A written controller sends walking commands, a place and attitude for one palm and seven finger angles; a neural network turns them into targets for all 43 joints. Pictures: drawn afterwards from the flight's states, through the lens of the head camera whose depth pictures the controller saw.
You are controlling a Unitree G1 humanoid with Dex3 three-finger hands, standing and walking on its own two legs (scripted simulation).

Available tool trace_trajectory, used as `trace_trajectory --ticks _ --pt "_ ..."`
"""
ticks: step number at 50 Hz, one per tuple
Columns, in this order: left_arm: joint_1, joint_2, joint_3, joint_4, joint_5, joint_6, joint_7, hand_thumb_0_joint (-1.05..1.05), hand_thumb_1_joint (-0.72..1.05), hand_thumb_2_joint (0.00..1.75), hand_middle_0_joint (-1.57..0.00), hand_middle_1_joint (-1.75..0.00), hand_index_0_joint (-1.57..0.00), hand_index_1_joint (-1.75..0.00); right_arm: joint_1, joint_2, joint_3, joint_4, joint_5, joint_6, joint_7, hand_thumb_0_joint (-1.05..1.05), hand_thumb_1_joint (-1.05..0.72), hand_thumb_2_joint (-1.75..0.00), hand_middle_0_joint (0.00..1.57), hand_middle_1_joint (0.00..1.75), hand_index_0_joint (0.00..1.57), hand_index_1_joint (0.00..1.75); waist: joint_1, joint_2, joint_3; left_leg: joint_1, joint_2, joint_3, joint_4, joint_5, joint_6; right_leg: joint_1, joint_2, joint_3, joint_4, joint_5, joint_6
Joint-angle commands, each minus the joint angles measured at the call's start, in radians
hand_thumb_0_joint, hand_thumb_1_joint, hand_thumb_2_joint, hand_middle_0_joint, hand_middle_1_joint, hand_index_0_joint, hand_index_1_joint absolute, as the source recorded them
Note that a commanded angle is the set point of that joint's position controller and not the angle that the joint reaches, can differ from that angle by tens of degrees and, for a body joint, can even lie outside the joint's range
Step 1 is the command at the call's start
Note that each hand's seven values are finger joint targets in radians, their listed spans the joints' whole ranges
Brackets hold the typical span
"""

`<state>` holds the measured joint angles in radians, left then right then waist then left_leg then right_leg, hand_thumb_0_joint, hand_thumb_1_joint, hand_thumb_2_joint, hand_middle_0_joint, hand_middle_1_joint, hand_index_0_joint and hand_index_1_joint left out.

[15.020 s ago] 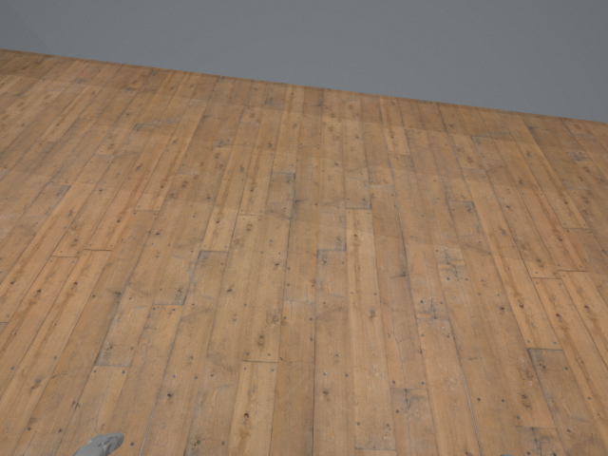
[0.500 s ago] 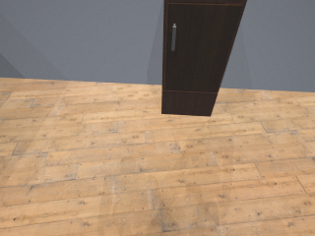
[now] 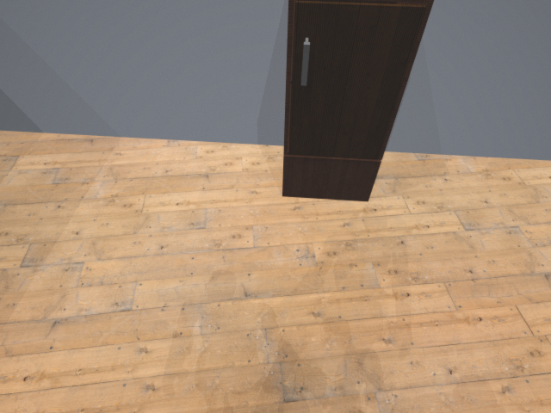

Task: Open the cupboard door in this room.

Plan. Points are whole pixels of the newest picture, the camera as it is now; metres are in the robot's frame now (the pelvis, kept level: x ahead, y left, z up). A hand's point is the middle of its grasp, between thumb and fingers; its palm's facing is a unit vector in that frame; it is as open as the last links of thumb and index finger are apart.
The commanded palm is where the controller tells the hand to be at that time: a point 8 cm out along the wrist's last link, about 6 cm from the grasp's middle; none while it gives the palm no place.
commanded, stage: walk to a spot facing it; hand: left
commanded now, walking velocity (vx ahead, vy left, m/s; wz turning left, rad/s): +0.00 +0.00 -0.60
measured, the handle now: (305, 61) +1.16 -0.02 -0.05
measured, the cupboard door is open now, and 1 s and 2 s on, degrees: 0 0 0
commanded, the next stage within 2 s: turn to face it in 1.32 s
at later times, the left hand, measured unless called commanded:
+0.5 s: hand out of the picture +0.09 +0.13 -0.17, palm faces -0.14 -0.96 -0.24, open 7.4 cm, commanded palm none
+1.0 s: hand (217, 318) +0.32 +0.15 -0.20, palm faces -0.39 -0.90 -0.21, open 7.4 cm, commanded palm none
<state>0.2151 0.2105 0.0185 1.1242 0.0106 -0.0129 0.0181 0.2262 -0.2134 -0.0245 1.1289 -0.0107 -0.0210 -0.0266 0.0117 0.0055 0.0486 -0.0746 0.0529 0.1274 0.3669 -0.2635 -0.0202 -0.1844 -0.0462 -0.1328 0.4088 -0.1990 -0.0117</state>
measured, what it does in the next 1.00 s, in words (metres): walks ahead, turning right: left foot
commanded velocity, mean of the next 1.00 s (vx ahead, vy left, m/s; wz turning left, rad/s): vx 0.25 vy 0.00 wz -0.55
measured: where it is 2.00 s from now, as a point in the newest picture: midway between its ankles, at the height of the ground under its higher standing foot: (321, 394)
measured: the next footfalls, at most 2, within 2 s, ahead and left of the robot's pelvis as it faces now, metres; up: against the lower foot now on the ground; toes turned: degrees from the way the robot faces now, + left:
left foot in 0.90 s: +0.39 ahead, +0.01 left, +0.00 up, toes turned -19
right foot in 1.40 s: +0.30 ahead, -0.24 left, +0.00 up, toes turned -51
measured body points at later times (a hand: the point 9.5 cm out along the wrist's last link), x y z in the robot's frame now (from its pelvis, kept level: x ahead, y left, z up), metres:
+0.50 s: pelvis +0.05 -0.06 -0.01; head +0.08 -0.09 +0.44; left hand +0.10 +0.18 -0.15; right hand +0.07 -0.32 -0.17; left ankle +0.04 +0.10 -0.65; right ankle +0.03 -0.12 -0.74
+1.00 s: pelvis +0.26 -0.05 -0.02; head +0.30 -0.05 +0.43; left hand +0.35 +0.19 -0.18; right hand +0.28 -0.31 -0.14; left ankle +0.35 +0.02 -0.74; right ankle +0.09 -0.10 -0.65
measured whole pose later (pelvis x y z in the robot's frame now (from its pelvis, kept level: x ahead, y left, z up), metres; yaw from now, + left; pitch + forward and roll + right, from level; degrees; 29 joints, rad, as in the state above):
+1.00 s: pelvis +0.26 -0.05 -0.02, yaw -30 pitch -1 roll -1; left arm 0.33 0.23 0.08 1.06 0.01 0.00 -0.01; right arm 0.07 -0.17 -0.01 0.90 -0.02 -0.07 0.00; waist 0.07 -0.03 0.11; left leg -0.36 0.09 0.18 0.65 -0.27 0.03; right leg -0.35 0.01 0.02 1.21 -0.50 -0.01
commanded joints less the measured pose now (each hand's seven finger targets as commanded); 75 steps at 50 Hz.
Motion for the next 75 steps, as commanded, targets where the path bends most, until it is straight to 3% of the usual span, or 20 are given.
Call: trace_trajectory --ticks 1,10,15,16,17,18,19,24,40,43,45,46,49,52,64,68,69,70,72,75 --pt "0.034 0.106 0.026 -0.050 0.003 0.011 0.009 0.00 0.90 0.90 -0.20 -0.30 -0.20 -0.30 0.074 -0.072 -0.017 -0.036 -0.004 0.010 -0.013 0.00 -0.90 -0.90 0.20 0.30 0.20 0.30 -0.016 0.009 -0.014 -0.051 0.114 -0.041 0.010 0.169 0.017 -0.021 -0.101 0.146 0.015 0.286 -0.019" --pt "-0.077 0.082 0.064 -0.216 0.023 0.047 -0.043 0.00 0.90 0.90 -0.20 -0.30 -0.20 -0.30 0.033 -0.186 -0.072 -0.146 -0.018 0.005 -0.005 0.00 -0.90 -0.90 0.20 0.30 0.20 0.30 -0.041 0.167 0.086 -0.037 0.387 -0.235 -0.181 -0.254 0.182 -0.410 -0.024 0.083 0.497 -0.284 0.020" --pt "0.094 0.056 0.072 -0.189 0.021 0.017 -0.058 0.00 0.90 0.90 -0.20 -0.30 -0.20 -0.30 -0.036 -0.187 -0.079 -0.168 -0.023 -0.002 0.007 0.00 -0.90 -0.90 0.20 0.30 0.20 0.30 0.053 0.050 0.012 -0.142 0.297 0.004 0.107 -0.096 0.089 -0.068 0.006 -0.021 0.219 -0.168 0.012" --pt "0.242 0.104 0.082 -0.143 0.023 0.004 -0.053 0.00 0.90 0.90 -0.20 -0.30 -0.20 -0.30 -0.061 -0.170 -0.073 -0.183 -0.015 -0.004 0.014 0.00 -0.90 -0.90 0.20 0.30 0.20 0.30 0.122 -0.116 -0.042 -0.235 0.216 0.090 0.373 -0.051 0.042 0.115 0.008 0.024 0.073 -0.123 -0.009" --pt "0.355 0.233 0.102 -0.109 0.027 -0.015 -0.034 0.00 0.90 0.90 -0.20 -0.30 -0.20 -0.30 -0.103 -0.085 -0.052 -0.247 -0.001 -0.005 0.023 0.00 -0.90 -0.90 0.20 0.30 0.20 0.30 0.164 -0.482 -0.045 -0.580 0.055 0.130 0.736 -0.352 -0.024 0.287 -0.261 0.519 -0.088 -0.087 -0.124" --pt "0.380 0.245 0.099 -0.120 -0.003 -0.016 -0.015 0.00 0.90 0.90 -0.20 -0.30 -0.20 -0.30 -0.157 -0.107 -0.043 -0.293 -0.002 -0.004 0.023 0.00 -0.90 -0.90 0.20 0.30 0.20 0.30 0.158 -0.377 -0.048 -0.651 0.028 -0.035 0.858 -0.379 -0.023 0.241 -0.357 0.763 -0.205 -0.054 -0.199" --pt "0.320 0.238 0.100 -0.134 -0.001 -0.020 -0.008 0.00 0.90 0.90 -0.20 -0.30 -0.20 -0.30 -0.215 -0.095 -0.049 -0.293 -0.002 -0.005 0.027 0.00 -0.90 -0.90 0.20 0.30 0.20 0.30 0.138 -0.245 0.013 -0.681 0.057 -0.094 0.942 -0.286 -0.021 0.173 -0.358 0.779 -0.221 -0.159 -0.220" --pt "0.170 0.152 0.071 -0.171 0.007 -0.050 -0.013 0.00 0.90 0.90 -0.20 -0.30 -0.20 -0.30 -0.103 -0.089 -0.055 -0.229 -0.019 -0.001 0.043 0.00 -0.90 -0.90 0.20 0.30 0.20 0.30 0.020 -0.064 -0.024 -0.564 0.093 -0.104 0.806 -0.002 -0.050 0.086 -0.204 0.433 -0.176 0.001 -0.151" --pt "0.255 0.155 0.064 -0.112 0.015 -0.049 0.004 0.00 0.90 0.90 -0.20 -0.30 -0.20 -0.30 -0.325 -0.056 -0.032 -0.334 -0.003 -0.023 0.050 0.00 -0.90 -0.90 0.20 0.30 0.20 0.30 0.064 -0.158 0.029 -0.481 0.016 -0.050 0.332 0.013 -0.035 0.189 -0.158 0.393 -0.068 0.506 -0.147" --pt "0.172 0.173 0.076 -0.135 0.002 -0.048 0.002 0.00 0.90 0.90 -0.20 -0.30 -0.20 -0.30 -0.026 -0.118 -0.050 -0.247 -0.008 -0.041 0.019 0.00 -0.90 -0.90 0.20 0.30 0.20 0.30 -0.076 -0.105 -0.124 -0.012 -0.017 -0.032 0.105 0.156 -0.003 0.046 -0.071 0.333 0.220 0.597 -0.080" --pt "0.213 0.075 0.066 -0.169 -0.018 -0.051 -0.018 0.00 0.90 0.90 -0.20 -0.30 -0.20 -0.30 0.230 -0.302 -0.087 -0.182 -0.022 -0.047 0.007 0.00 -0.90 -0.90 0.20 0.30 0.20 0.30 -0.122 0.299 -0.321 0.411 0.479 -0.522 0.081 0.470 0.168 -0.371 0.108 0.158 0.786 -0.404 -0.001" --pt "0.185 0.095 0.066 -0.174 -0.006 -0.049 -0.014 0.00 0.90 0.90 -0.20 -0.30 -0.20 -0.30 0.195 -0.261 -0.068 -0.188 -0.008 -0.038 0.012 0.00 -0.90 -0.90 0.20 0.30 0.20 0.30 -0.107 0.213 -0.296 0.295 0.508 -0.514 0.024 0.407 0.208 -0.399 0.068 0.195 0.921 -0.428 -0.003" --pt "0.056 0.078 0.069 -0.201 0.009 -0.019 -0.042 0.00 0.90 0.90 -0.20 -0.30 -0.20 -0.30 0.034 -0.121 -0.032 -0.213 -0.011 -0.046 0.007 0.00 -0.90 -0.90 0.20 0.30 0.20 0.30 -0.032 0.141 -0.017 -0.071 0.384 -0.306 -0.054 0.360 0.159 -0.417 -0.040 0.153 0.957 -0.248 0.026" --pt "0.100 0.039 0.069 -0.196 0.010 0.026 -0.049 0.00 0.90 0.90 -0.20 -0.30 -0.20 -0.30 0.009 -0.103 -0.032 -0.205 -0.011 -0.052 0.002 0.00 -0.90 -0.90 0.20 0.30 0.20 0.30 0.015 0.128 -0.065 -0.104 0.312 -0.077 -0.038 0.502 0.129 -0.359 -0.047 0.118 0.876 -0.166 0.047" --pt "-0.193 0.051 0.064 -0.319 0.018 0.055 -0.052 0.00 0.90 0.90 -0.20 -0.30 -0.20 -0.30 0.118 -0.158 -0.075 -0.169 -0.019 -0.014 0.011 0.00 -0.90 -0.90 0.20 0.30 0.20 0.30 -0.060 0.137 -0.019 -0.025 0.338 0.076 0.036 0.532 0.124 -0.308 -0.028 0.026 0.412 -0.111 0.054" --pt "-0.063 0.105 0.073 -0.294 0.015 0.025 -0.043 0.00 0.90 0.90 -0.20 -0.30 -0.20 -0.30 0.118 -0.192 -0.084 -0.187 -0.013 -0.003 0.016 0.00 -0.90 -0.90 0.20 0.30 0.20 0.30 0.012 0.117 -0.105 -0.020 0.318 0.150 0.308 0.672 0.045 -0.061 0.025 -0.009 0.146 -0.020 0.010" --pt "0.043 0.191 0.087 -0.266 0.021 0.008 -0.031 0.00 0.90 0.90 -0.20 -0.30 -0.20 -0.30 0.141 -0.166 -0.078 -0.204 -0.004 0.004 0.025 0.00 -0.90 -0.90 0.20 0.30 0.20 0.30 0.059 -0.056 -0.176 -0.227 0.274 0.179 0.545 0.474 -0.008 0.207 -0.087 0.127 0.076 0.304 -0.035" --pt "0.135 0.314 0.113 -0.242 0.013 0.000 -0.017 0.00 0.90 0.90 -0.20 -0.30 -0.20 -0.30 0.117 -0.089 -0.055 -0.257 -0.001 0.010 0.026 0.00 -0.90 -0.90 0.20 0.30 0.20 0.30 0.085 -0.311 -0.243 -0.549 0.089 0.148 0.837 -0.349 -0.075 0.404 -0.373 0.514 0.094 0.939 -0.176" --pt "0.103 0.283 0.104 -0.245 -0.005 0.012 0.006 0.00 0.90 0.90 -0.20 -0.30 -0.20 -0.30 0.035 -0.083 -0.043 -0.266 0.008 0.026 0.002 0.00 -0.90 -0.90 0.20 0.30 0.20 0.30 0.077 -0.220 -0.260 -0.556 0.080 -0.097 0.949 -0.372 -0.054 0.322 -0.358 0.458 0.075 0.864 -0.235" --pt "-0.082 0.161 0.057 -0.276 0.002 0.009 0.016 0.00 0.90 0.90 -0.20 -0.30 -0.20 -0.30 0.094 -0.070 -0.032 -0.185 -0.009 0.051 0.007 0.00 -0.90 -0.90 0.20 0.30 0.20 0.30 -0.027 -0.076 -0.146 -0.437 0.081 -0.105 0.886 -0.179 -0.050 0.044 -0.240 0.253 0.000 0.552 -0.149"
